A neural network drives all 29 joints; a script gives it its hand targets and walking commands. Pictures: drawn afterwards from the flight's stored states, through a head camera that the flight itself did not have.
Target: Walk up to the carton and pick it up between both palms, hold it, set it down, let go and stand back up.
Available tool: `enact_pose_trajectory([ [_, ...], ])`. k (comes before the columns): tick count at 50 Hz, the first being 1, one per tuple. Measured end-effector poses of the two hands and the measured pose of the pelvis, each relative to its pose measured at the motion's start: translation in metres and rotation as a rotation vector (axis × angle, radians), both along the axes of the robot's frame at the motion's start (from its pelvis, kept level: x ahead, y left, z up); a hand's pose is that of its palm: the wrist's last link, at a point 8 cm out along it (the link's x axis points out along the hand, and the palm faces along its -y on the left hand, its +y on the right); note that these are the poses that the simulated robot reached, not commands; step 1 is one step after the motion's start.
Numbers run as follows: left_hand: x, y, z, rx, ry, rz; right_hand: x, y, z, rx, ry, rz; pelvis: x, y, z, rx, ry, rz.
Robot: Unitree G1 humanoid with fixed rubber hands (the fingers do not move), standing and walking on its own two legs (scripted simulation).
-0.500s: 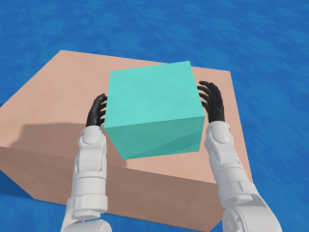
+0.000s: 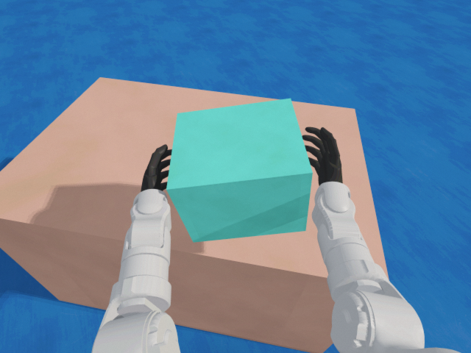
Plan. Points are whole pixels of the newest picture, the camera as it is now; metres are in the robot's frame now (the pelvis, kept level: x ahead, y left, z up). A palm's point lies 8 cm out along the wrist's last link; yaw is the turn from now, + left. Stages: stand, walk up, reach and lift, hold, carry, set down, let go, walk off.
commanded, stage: set down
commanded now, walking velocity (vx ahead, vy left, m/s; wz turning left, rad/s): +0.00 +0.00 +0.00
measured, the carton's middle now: (241, 171) +0.42 +0.00 +0.08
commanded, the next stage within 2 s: none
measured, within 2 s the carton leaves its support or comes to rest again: neither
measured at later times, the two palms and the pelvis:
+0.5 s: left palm (168, 194) +0.39 +0.14 +0.05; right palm (328, 178) +0.40 -0.16 +0.08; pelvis +0.01 -0.01 +0.00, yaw -2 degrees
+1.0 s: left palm (176, 193) +0.40 +0.13 +0.04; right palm (330, 182) +0.41 -0.18 +0.06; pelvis +0.01 -0.01 +0.00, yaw -2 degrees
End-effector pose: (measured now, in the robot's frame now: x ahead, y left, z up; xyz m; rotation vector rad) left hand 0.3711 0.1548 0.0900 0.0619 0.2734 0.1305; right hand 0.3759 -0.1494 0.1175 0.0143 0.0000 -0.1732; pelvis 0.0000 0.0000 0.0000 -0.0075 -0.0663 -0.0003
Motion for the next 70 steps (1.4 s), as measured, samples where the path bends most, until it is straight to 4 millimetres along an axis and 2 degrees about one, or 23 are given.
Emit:
enact_pose_trajectory([
  [9, 0.01, -0.015, -0.008, -0.005, 0.003, -0.01, 0.006, -0.014, -0.008, -0.004, 0.027, -0.013, 0.003, -0.001, 0.0, 0.003, 0.036, -0.026],
  [16, 0.013, -0.021, -0.028, -0.011, 0.044, -0.005, 0.012, -0.02, -0.024, -0.013, 0.068, -0.008, 0.008, -0.004, 0.0, 0.002, 0.051, -0.029],
  [22, 0.016, -0.019, -0.038, -0.011, 0.04, 0.006, 0.018, -0.018, -0.033, -0.011, 0.071, 0.0, 0.012, -0.006, -0.001, 0.001, 0.086, -0.024],
  [33, 0.026, -0.012, -0.039, -0.009, 0.026, 0.019, 0.033, -0.01, -0.032, -0.011, 0.073, 0.013, 0.015, -0.004, -0.001, 0.0, 0.138, -0.023],
  [42, 0.027, -0.02, -0.048, -0.023, 0.036, 0.029, 0.03, -0.019, -0.049, 0.002, 0.121, -0.001, 0.016, -0.005, -0.002, 0.003, 0.186, -0.039],
  [53, 0.033, -0.031, -0.054, -0.036, 0.043, 0.019, 0.032, -0.031, -0.055, -0.017, 0.134, -0.005, 0.01, -0.009, -0.003, 0.01, 0.219, -0.042],
  [70, 0.046, -0.029, -0.078, -0.044, 0.071, 0.027, 0.046, -0.029, -0.079, -0.024, 0.192, 0.006, 0.018, -0.004, -0.006, 0.01, 0.322, -0.054],
])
